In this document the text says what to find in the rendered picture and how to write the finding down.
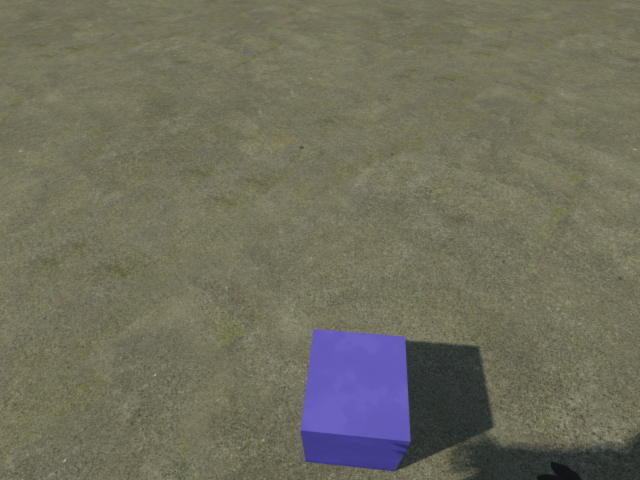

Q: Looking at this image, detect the carton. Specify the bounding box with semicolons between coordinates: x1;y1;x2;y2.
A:
301;329;411;471

